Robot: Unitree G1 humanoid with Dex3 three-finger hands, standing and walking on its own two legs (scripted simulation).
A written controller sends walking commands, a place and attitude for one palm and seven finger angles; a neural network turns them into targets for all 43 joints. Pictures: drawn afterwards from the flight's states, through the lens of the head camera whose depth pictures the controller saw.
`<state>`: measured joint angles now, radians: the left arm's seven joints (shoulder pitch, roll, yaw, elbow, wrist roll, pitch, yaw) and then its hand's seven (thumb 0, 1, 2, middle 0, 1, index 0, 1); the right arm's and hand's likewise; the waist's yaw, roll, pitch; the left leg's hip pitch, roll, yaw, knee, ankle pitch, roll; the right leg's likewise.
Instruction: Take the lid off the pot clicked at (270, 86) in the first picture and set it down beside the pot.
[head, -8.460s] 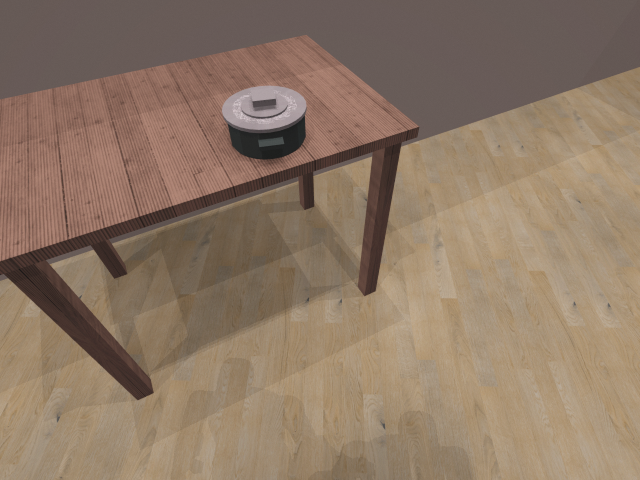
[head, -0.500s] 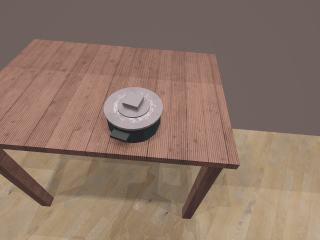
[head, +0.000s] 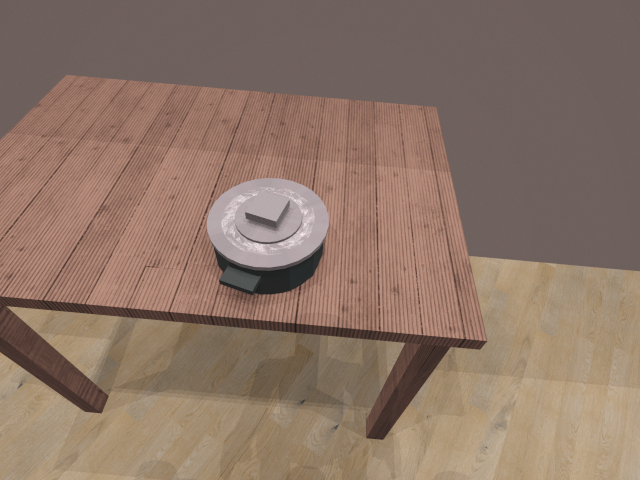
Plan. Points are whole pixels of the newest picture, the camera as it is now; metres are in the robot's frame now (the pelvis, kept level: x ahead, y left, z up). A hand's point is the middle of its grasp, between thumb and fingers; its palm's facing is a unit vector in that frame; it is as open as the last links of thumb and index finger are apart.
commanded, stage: lift the closed hand beside the body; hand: left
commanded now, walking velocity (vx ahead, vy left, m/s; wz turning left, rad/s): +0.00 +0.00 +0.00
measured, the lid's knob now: (268, 208) +0.47 +0.11 +0.05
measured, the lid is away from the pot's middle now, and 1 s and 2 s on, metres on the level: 0.00 0.00 0.00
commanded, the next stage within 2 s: raise the hand higher, near the body in 0.66 s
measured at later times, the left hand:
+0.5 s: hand out of the picture +0.09 +0.20 -0.05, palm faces +0.26 -0.91 -0.32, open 3.9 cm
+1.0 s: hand out of the picture +0.12 +0.21 +0.01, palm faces +0.26 -0.87 -0.41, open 3.1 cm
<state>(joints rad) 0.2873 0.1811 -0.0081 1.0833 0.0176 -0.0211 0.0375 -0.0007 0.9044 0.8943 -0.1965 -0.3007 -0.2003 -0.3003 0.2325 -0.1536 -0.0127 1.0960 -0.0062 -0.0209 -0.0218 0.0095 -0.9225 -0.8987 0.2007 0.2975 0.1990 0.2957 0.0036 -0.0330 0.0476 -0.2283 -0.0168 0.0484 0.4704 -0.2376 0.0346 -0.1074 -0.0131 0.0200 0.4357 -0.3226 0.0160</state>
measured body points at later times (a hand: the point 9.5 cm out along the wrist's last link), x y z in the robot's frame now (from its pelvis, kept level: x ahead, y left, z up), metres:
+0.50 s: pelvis -0.02 -0.02 +0.00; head -0.01 -0.03 +0.45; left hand +0.08 +0.25 -0.03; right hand +0.20 -0.25 -0.06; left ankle +0.01 +0.10 -0.74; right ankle -0.06 -0.13 -0.74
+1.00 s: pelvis +0.01 -0.03 +0.00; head +0.02 -0.05 +0.45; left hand +0.10 +0.26 +0.04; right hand +0.19 -0.25 -0.10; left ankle +0.01 +0.10 -0.74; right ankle -0.06 -0.13 -0.74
